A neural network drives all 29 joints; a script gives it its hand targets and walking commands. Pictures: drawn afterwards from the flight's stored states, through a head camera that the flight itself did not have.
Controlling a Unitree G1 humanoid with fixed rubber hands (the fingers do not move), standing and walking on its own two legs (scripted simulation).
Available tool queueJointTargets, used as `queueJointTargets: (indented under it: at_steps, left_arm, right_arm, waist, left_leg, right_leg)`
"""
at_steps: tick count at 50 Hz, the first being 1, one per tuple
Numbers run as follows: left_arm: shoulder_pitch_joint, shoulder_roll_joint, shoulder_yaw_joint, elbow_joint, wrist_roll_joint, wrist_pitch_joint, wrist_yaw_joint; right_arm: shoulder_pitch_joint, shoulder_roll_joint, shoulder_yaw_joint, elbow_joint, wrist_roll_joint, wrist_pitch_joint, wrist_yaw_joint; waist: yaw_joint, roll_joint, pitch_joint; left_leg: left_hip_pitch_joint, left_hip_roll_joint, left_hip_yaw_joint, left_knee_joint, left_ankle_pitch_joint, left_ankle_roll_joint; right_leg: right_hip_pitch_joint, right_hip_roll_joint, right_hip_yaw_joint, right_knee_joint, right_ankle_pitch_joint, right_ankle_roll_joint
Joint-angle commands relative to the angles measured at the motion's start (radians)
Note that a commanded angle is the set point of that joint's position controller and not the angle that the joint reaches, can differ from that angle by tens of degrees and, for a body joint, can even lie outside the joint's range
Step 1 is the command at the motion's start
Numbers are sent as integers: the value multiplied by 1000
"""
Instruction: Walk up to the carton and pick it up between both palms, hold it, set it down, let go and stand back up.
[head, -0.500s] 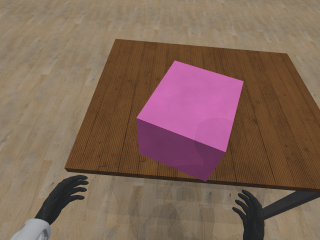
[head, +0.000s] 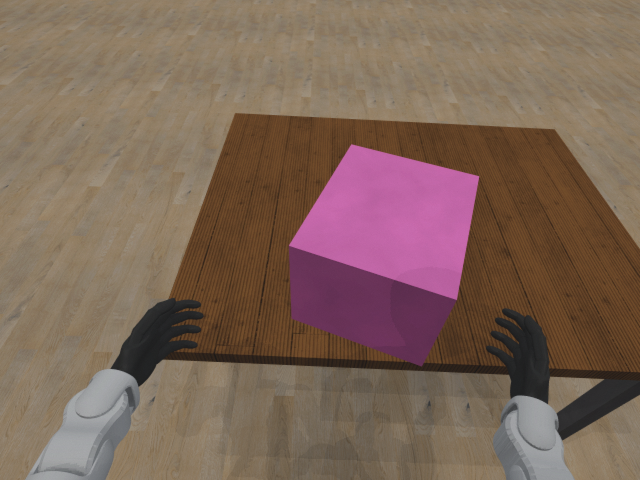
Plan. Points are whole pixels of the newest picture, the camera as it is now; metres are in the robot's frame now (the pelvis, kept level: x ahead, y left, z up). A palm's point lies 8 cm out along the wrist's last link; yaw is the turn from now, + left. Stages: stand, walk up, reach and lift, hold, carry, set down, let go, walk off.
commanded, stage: reach and lift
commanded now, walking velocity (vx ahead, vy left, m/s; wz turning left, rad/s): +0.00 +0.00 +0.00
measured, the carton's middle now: (384, 248) +0.49 -0.08 -0.02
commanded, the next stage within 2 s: none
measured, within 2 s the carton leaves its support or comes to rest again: neither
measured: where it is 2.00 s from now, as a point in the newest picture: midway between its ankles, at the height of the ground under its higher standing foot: outside the picture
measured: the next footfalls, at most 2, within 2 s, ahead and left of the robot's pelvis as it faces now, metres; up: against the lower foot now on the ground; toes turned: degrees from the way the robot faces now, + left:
none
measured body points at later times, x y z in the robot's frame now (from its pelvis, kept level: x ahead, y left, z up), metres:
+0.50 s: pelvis +0.01 -0.05 +0.01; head +0.02 -0.03 +0.46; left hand +0.36 +0.20 +0.05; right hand +0.29 -0.26 +0.05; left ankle -0.03 +0.02 -0.73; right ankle +0.02 -0.21 -0.73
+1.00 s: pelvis +0.01 -0.07 +0.01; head +0.04 -0.02 +0.46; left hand +0.42 +0.18 +0.08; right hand +0.33 -0.27 +0.07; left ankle -0.03 +0.02 -0.73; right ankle +0.02 -0.21 -0.73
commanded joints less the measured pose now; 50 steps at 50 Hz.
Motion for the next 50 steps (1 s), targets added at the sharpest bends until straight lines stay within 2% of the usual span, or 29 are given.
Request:
queueJointTargets:
  at_steps: [1, 10, 19, 28, 34, 40, 50]
  left_arm:
    - [-305, 161, 90, -52, -6, -5, -2]
    - [-496, 184, 95, 64, -23, -15, -8]
    - [-585, 186, 145, 143, 27, 35, -38]
    - [-640, 186, 192, 121, 78, 59, -59]
    - [-717, 205, 207, 137, 92, 54, -60]
    - [-820, 218, 201, 207, 96, 57, -58]
    - [-1017, 198, 144, 378, 86, 70, -43]
  right_arm:
    - [-173, -107, -25, -162, 3, 74, 0]
    - [-306, -104, -36, -250, -12, 188, 3]
    - [-341, -72, 9, -252, 7, 268, -24]
    - [-349, -41, 38, -253, 6, 224, -61]
    - [-406, -27, 56, -228, 6, 172, -72]
    - [-495, -29, 61, -160, 22, 166, -73]
    - [-697, -73, 18, -32, 43, 216, -43]
  waist:
    - [-60, 138, -121]
    - [-60, 100, -238]
    - [-57, 80, -308]
    - [-84, 65, -390]
    - [-99, 57, -446]
    - [-119, 71, -478]
    - [-148, 115, -502]
  left_leg:
    - [-4, 211, -198, -201, 585, -209]
    - [-73, 173, -150, -199, 438, -154]
    - [-84, 112, -79, -167, 458, -106]
    - [-35, 74, -43, -124, 547, -95]
    - [-42, 59, -35, -114, 529, -84]
    - [-58, 51, -29, -118, 495, -80]
    - [-49, 52, -27, -123, 491, -100]
  right_leg:
    - [-44, 9, -20, -31, -24, -19]
    - [-28, 7, -16, -7, 29, -43]
    - [-2, 9, -15, -11, 157, -68]
    - [15, 4, -26, 6, 410, -35]
    - [22, -1, -33, 24, 516, -10]
    - [14, 3, -40, 27, 514, -6]
    - [-73, 35, -71, -2, 356, -31]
